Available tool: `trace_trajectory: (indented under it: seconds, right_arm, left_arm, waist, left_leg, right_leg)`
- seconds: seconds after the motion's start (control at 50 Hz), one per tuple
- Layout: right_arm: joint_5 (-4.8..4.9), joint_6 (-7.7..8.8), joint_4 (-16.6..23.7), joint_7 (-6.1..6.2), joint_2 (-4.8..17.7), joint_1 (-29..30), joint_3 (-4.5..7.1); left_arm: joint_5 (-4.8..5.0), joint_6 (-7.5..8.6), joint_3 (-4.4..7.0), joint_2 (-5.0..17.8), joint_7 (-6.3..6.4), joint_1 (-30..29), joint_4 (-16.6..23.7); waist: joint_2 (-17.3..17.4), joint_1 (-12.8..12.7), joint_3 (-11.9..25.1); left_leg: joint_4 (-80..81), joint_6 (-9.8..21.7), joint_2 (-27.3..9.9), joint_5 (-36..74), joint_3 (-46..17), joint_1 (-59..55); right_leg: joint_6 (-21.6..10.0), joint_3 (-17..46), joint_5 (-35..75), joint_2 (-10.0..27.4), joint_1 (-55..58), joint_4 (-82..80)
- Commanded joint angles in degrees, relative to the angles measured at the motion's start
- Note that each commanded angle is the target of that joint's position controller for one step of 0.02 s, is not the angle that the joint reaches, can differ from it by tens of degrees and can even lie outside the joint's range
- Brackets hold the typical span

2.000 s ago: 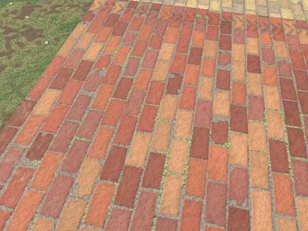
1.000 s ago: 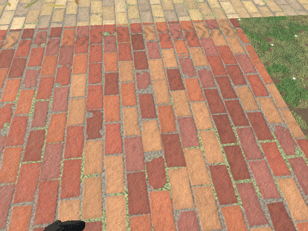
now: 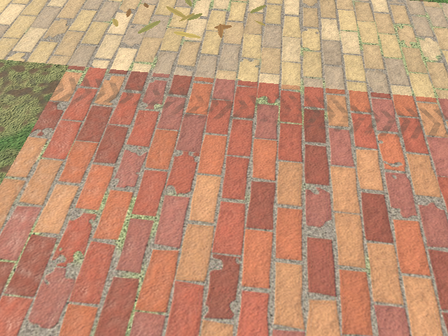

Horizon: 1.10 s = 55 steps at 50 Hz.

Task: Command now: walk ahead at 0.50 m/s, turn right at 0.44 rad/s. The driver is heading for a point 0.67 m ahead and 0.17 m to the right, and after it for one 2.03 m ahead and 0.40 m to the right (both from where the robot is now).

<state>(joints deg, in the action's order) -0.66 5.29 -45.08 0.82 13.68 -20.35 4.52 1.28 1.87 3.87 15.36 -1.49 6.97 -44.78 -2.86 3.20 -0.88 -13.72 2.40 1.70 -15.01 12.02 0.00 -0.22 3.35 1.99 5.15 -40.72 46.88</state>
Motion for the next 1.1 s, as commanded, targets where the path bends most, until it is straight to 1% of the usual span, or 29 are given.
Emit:
trace_trajectory:
  seconds: [0.02, 0.08, 0.12, 0.16, 0.18, 0.2, 0.22, 0.24, 0.26, 0.28, 0.3, 0.32, 0.38, 0.48, 0.58, 0.62, 0.64, 0.66, 0.68, 0.7, 0.72, 0.74, 0.78, 0.84, 0.9, 1.0, 1.06, 1.08, 1.1]
  right_arm:
    - [0.52, 0.37, 2.3, 0.57, 9.0, 0.7, 2.44]
    - [1.27, -0.85, 1.0, 0.63, 10.1, -0.4, 2.87]
    - [1.66, -1.64, 1.1, 0.95, 11.9, 0.5, 3.24]
    - [2.12, -2.51, 1.5, 1.3, 13.8, 2.4, 3.56]
    - [2.41, -2.38, 1.8, 1.46, 13.5, 3.5, 3.22]
    - [0.29, -1.6, 3.7, 1.34, 7.6, 2.2, 1.55]
    - [0.55, 0.74, 6.3, 0.59, 4.2, 0.0, -0.3]
    - [2.62, 2.55, 7.4, -0.32, 8.7, 6.9, 0.71]
    - [3.35, 3.36, 8.3, -0.55, 9.1, 9.3, 0.54]
    - [1.98, 3.57, 7.6, -0.05, 8.5, 9.4, 0.54]
    - [0.51, 3.17, 7.2, 0.28, 9.4, 9.2, 1.1]
    - [0.21, 2.41, 7.2, 0.18, 9.4, 8.2, 1.35]
    - [-0.35, 0.84, 8.0, 0.21, 7.3, 9.1, 0.75]
    - [0.08, 0.96, 10.7, -0.58, 4.4, 20.3, -0.81]
    - [1.26, 2.04, 11.8, -1.91, 7.9, 22.8, 0.39]
    - [1.35, 2.62, 10.7, -1.91, 9.1, 17.6, 1.27]
    - [0.75, 2.91, 9.5, -1.58, 10.6, 11.9, 2.12]
    - [-0.19, 2.96, 8.9, -1.09, 13.7, 3.5, 2.92]
    - [-1.01, 2.37, 6.9, -1.44, 17.8, -0.7, 3.76]
    - [0.37, 2.17, 7.5, -1.73, 12.5, 0.2, 2.75]
    - [0.67, 1.81, 7.7, -1.52, 8.9, 2.3, 1.72]
    - [0.17, 1.31, 7.6, -1.53, 7.9, 4.9, 1.12]
    - [-0.51, 1.11, 6.6, -1.56, 6.2, 7.1, 0.2]
    - [0.18, 1.5, 4.5, -1.86, 6.1, 7.6, -0.24]
    - [1.11, 0.22, 3.2, -1.22, 10.0, 8.1, 0.79]
    - [2.35, -2.25, 1.3, -0.21, 12.1, 4.4, 1.47]
    - [2.75, -3.01, 2.2, 0.43, 10.7, 6.1, 1.18]
    - [1.87, -2.75, 3.3, 0.42, 7.9, 5.6, 0.4]
    - [0.45, -2.35, 3.7, 0.18, 4.0, 0.9, -0.79]
  left_arm:
    - [-0.06, 0.65, -0.35, 1.0, -1.08, -7.1, 5.6]
    - [0.06, 0.68, -0.25, 1.5, -2.12, -9.9, 7.9]
    - [0.2, 0.52, 0.58, 3.1, -2.47, -8.1, 8.6]
    - [0.56, 0.2, 2.65, 6.8, -2.22, 2.0, 7.0]
    - [0.39, -0.07, 4.55, 10.2, -1.33, 11.4, 4.7]
    - [0.22, -0.53, 5.81, 15.6, -0.04, 16.5, 3.5]
    - [-0.05, 0.54, 5.46, 17.5, -0.4, 14.8, 5.4]
    - [-0.38, 0.97, 4.14, 12.6, -0.49, 15.2, 5.5]
    - [-0.07, 1.46, 3.42, 9.8, -0.41, 12.5, 5.4]
    - [0.26, 1.73, 2.9, 8.3, -0.39, 8.3, 6.0]
    - [0.05, 1.91, 2.3, 6.3, -0.19, 5.4, 6.8]
    - [-0.5, 1.99, 1.98, 5.8, 0.1, 4.3, 7.6]
    - [-0.41, 2.31, 2.45, 7.7, 1.06, 5.3, 7.2]
    - [0.19, 1.28, 2.88, 9.3, 2.27, 9.4, 6.0]
    - [0.54, 0.55, 2.95, 8.9, 2.56, 12.3, 5.2]
    - [0.24, 0.36, 2.99, 8.6, 2.65, 10.7, 5.9]
    - [-0.04, 0.51, 2.32, 6.6, 2.48, 10.3, 6.5]
    - [-0.98, 0.71, 1.0, 3.0, 2.18, 11.1, 7.7]
    - [0.98, 1.17, 0.18, 0.6, 2.25, 19.8, 9.0]
    - [1.58, 1.17, 1.03, 6.5, 2.51, 19.7, 7.1]
    - [0.9, 0.92, 1.72, 9.2, 2.51, 13.5, 7.5]
    - [0.0, 0.77, 1.65, 8.5, 2.59, 9.9, 8.3]
    - [-0.59, 1.11, 1.53, 6.4, 2.16, 6.8, 9.6]
    - [-1.64, 1.14, 0.6, 3.0, 2.21, 7.7, 9.4]
    - [-2.04, 1.41, -0.6, 0.9, 2.07, 4.3, 9.6]
    - [-1.34, 1.13, 0.08, 3.6, 1.86, -2.7, 10.9]
    - [-1.9, 1.67, 1.31, 5.8, 2.1, 0.7, 10.1]
    - [-2.87, 1.76, 2.12, 9.0, 2.73, 3.4, 10.3]
    - [-3.69, 0.86, 2.6, 11.8, 3.56, 5.8, 11.0]
  waist:
    - [4.8, 0.8, -4.6]
    - [5.4, 1.0, -5.1]
    - [7.7, -1.2, -2.1]
    - [9.3, -7.4, 3.9]
    - [7.4, -12.5, 8.6]
    - [-4.3, -11.3, 12.6]
    - [-10.1, -7.2, 21.4]
    - [-3.2, -10.7, 19.0]
    - [-1.2, -9.3, 11.8]
    - [3.7, -6.0, 7.4]
    - [3.3, -4.2, 5.2]
    - [2.2, -2.6, 4.6]
    - [1.8, -2.0, 3.0]
    - [-1.5, -6.3, 1.6]
    - [-3.3, -6.7, 1.9]
    - [-4.7, -3.3, 2.9]
    - [-3.8, -0.4, 6.4]
    - [3.1, 2.7, 14.3]
    - [23.2, -1.4, 20.2]
    - [17.5, -0.1, 16.6]
    - [11.5, 1.6, 9.4]
    - [7.3, 0.7, 5.4]
    - [7.7, -1.5, 0.5]
    - [8.4, -4.1, 2.0]
    - [8.6, -3.7, 5.1]
    - [9.7, -1.5, 5.5]
    - [8.9, -4.5, 6.1]
    - [4.5, -4.9, 9.8]
    - [-7.9, -3.7, 14.3]
  left_leg:
    - [5.6, 6.3, -17.1, 21.6, -3.1, 0.1]
    - [1.5, 5.5, -18.3, 30.4, -1.1, -5.5]
    - [-5.1, 4.4, -18.3, 49.8, 0.4, -7.2]
    - [-20.0, 2.9, -17.2, 62.6, 1.5, -5.6]
    - [-33.6, 0.8, -14.6, 55.4, 2.4, 2.5]
    - [-54.1, -2.5, -8.6, 13.5, 1.5, 23.6]
    - [-69.3, -4.2, 2.3, -20.1, -11.9, 40.3]
    - [-70.4, -3.1, -1.2, -15.9, -18.8, 46.9]
    - [-66.2, -1.8, -3.8, -10.6, -18.1, 47.8]
    - [-60.5, -1.8, -6.4, -6.9, -17.7, 44.7]
    - [-56.1, -2.4, -7.9, -4.6, -17.5, 40.9]
    - [-54.4, -3.0, -8.6, -3.2, -17.6, 37.7]
    - [-46.7, -5.5, -8.2, 0.0, -15.6, 36.1]
    - [-23.6, -6.8, -3.4, 17.9, -13.8, 30.2]
    - [-15.4, -4.8, -1.9, 15.1, -16.9, 27.1]
    - [-12.9, -2.5, -1.6, 11.7, -16.0, 20.5]
    - [-12.1, -0.6, -3.0, 11.4, -16.4, 11.2]
    - [-12.7, 2.9, -12.8, 7.7, -25.9, -3.6]
    - [-6.2, 12.8, -25.3, -5.5, -53.9, -19.5]
    - [-3.1, 12.7, -25.7, -19.5, -59.4, -17.3]
    - [-2.4, 10.3, -22.7, -18.2, -50.0, -10.6]
    - [-2.0, 8.9, -20.0, -10.8, -42.5, -3.5]
    - [-0.1, 8.7, -15.7, 4.8, -33.2, 6.1]
    - [-1.3, 10.5, -13.6, 36.7, -25.5, 9.0]
    - [-2.6, 10.3, -11.7, 45.4, -20.4, 10.3]
    - [-6.3, 8.4, -11.5, 35.0, -23.1, 9.2]
    - [-12.7, 4.7, -8.8, 23.4, -25.8, 12.1]
    - [-20.3, 1.9, -5.3, 14.7, -23.9, 17.2]
    - [-34.1, -1.8, 1.1, -15.2, -18.6, 30.0]
  right_leg:
    - [-1.2, -2.2, 2.1, 0.4, -1.3, -6.1]
    - [-3.3, -5.5, -4.1, -1.0, -1.5, -9.3]
    - [-5.5, -9.2, -10.0, -4.4, 4.8, -9.7]
    - [-8.6, -11.3, -13.6, -8.8, 18.6, -11.3]
    - [-11.0, -9.0, -9.4, -9.9, 34.3, -16.1]
    - [-16.4, 11.7, -7.8, 2.4, 52.7, -16.4]
    - [-27.3, 44.8, -17.3, 13.8, 64.4, -26.5]
    - [-23.8, 40.6, -18.4, 12.7, 63.4, -30.4]
    - [-21.4, 31.6, -15.4, 10.7, 55.7, -30.4]
    - [-19.0, 25.3, -10.0, 7.9, 46.8, -30.5]
    - [-18.0, 21.0, -4.3, 5.8, 40.3, -31.3]
    - [-17.8, 19.2, -1.5, 4.6, 36.1, -32.6]
    - [-17.7, 14.7, 6.0, 2.8, 29.2, -33.9]
    - [-13.1, 10.2, -0.7, -2.3, 24.1, -32.0]
    - [-11.6, 19.3, -8.5, 1.7, 31.0, -25.6]
    - [-10.0, 21.0, -6.5, 1.4, 31.4, -20.9]
    - [-8.2, 19.1, -3.8, -1.4, 29.5, -14.0]
    - [-6.0, 14.0, -12.4, -5.3, 22.5, 2.3]
    - [-2.3, 7.4, -36.6, -12.5, 2.6, 20.3]
    - [-1.5, 8.6, -34.0, -7.7, -4.3, 28.0]
    - [-1.1, 7.5, -28.2, -6.0, -5.5, 29.6]
    - [-0.9, 5.6, -24.2, -4.3, -3.6, 28.6]
    - [-0.9, 5.2, -20.9, -2.3, 0.5, 23.4]
    - [1.1, 1.0, -22.7, -2.1, 5.5, 13.3]
    - [2.7, -1.3, -15.2, -3.4, 12.0, -0.4]
    - [2.3, -0.4, -7.0, -6.5, 17.3, -13.0]
    - [-0.8, 0.1, 1.8, -5.6, 27.9, -24.5]
    - [-3.8, 5.4, 15.2, 2.0, 37.2, -23.4]
    - [-11.2, 15.8, 37.2, 15.4, 49.8, -19.4]
